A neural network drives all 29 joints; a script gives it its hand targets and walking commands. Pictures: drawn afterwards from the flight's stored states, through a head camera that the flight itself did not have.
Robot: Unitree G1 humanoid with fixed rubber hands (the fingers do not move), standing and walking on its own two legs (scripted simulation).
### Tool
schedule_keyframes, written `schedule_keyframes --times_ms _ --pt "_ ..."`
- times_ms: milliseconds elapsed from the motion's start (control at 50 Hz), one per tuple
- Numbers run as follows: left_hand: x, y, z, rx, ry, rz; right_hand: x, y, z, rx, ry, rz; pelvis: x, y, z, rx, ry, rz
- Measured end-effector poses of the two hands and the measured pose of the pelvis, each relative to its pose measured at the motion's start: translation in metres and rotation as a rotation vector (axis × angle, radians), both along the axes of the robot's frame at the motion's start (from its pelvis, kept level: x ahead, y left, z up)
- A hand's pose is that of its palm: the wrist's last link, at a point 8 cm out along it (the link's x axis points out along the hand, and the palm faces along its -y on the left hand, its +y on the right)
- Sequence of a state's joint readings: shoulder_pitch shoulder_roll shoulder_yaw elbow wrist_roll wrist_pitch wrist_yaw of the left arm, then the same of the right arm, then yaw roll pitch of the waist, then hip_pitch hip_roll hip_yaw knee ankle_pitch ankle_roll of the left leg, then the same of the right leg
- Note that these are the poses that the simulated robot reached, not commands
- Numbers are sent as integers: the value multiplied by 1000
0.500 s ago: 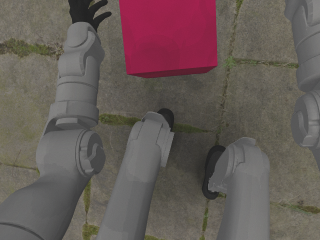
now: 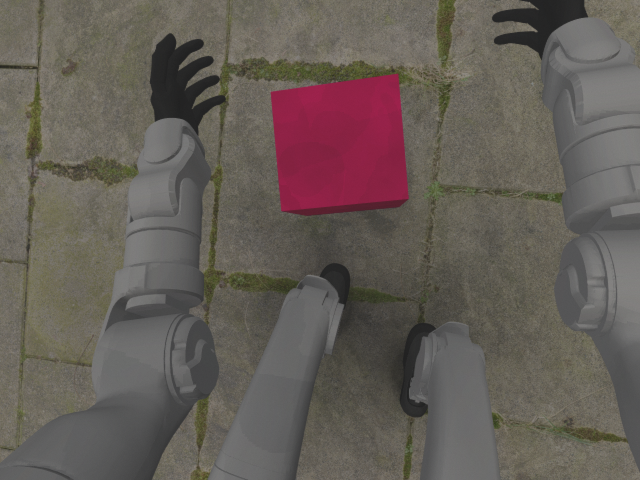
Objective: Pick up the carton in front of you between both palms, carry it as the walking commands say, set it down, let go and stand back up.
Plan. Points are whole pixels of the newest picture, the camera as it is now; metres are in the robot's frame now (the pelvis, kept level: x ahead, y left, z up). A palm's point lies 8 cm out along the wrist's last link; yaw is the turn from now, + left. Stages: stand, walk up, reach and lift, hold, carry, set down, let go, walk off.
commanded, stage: set down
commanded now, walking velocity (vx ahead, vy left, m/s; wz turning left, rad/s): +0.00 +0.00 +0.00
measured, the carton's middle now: (344, 157) +0.48 +0.14 -0.46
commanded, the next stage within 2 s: let go in 0.08 s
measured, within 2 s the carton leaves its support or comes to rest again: neither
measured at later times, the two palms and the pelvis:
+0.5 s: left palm (106, 183) +0.35 +0.26 +0.03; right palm out of the picture +0.45 -0.14 +0.02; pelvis +0.05 +0.02 +0.13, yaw -2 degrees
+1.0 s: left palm (2, 346) +0.25 +0.23 +0.12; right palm out of the picture +0.32 -0.21 +0.11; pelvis +0.10 +0.00 +0.19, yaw +1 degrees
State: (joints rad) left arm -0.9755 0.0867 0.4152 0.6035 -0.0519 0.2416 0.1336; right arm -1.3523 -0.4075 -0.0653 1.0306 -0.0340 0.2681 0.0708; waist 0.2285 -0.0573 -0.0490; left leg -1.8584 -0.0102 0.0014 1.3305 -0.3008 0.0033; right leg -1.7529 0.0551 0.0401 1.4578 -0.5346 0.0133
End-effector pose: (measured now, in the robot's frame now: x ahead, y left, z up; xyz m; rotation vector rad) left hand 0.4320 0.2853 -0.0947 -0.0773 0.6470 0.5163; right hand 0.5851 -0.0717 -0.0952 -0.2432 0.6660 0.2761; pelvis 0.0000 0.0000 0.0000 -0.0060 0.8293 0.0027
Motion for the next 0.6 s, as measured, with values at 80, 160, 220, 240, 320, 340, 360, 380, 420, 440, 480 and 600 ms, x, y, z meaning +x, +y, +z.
schedule_keyframes --times_ms 80,160,220,240,320,340,360,380,420,440,480,600 --pt "-3 1 23 6 -2 -2 -1 0 23 -8 -5 5 6 1 21 -3 -4 -5" --pt "-8 0 43 7 1 -16 -4 -5 44 -12 -4 -11 11 1 41 -4 -18 -5" --pt "-13 -4 56 6 3 -50 -11 -11 58 -20 -5 -36 15 2 55 -7 -27 -6" --pt "-16 -6 60 5 8 -67 -15 -14 62 -27 -8 -47 17 2 60 -9 -32 -6" --pt "-33 -16 77 10 37 -164 -42 -28 79 -50 -27 -116 26 6 81 -14 -71 -9" --pt "-39 -18 82 14 49 -193 -51 -32 84 -51 -29 -141 28 7 86 -16 -85 -11" --pt "-44 -20 88 14 58 -219 -61 -35 88 -57 -30 -161 30 8 91 -17 -101 -13" --pt "-49 -21 93 13 69 -244 -72 -39 93 -59 -26 -187 32 9 97 -19 -119 -15" --pt "-59 -24 102 15 101 -299 -93 -47 100 -67 -15 -239 37 11 107 -19 -155 -18" --pt "-65 -24 107 14 115 -322 -103 -52 104 -71 -12 -261 39 12 112 -19 -172 -19" --pt "-76 -25 117 13 132 -365 -122 -60 111 -85 -4 -293 44 15 121 -20 -210 -21" --pt "-103 -24 151 41 152 -460 -163 -73 137 -83 1 -328 58 20 142 -14 -326 -24"
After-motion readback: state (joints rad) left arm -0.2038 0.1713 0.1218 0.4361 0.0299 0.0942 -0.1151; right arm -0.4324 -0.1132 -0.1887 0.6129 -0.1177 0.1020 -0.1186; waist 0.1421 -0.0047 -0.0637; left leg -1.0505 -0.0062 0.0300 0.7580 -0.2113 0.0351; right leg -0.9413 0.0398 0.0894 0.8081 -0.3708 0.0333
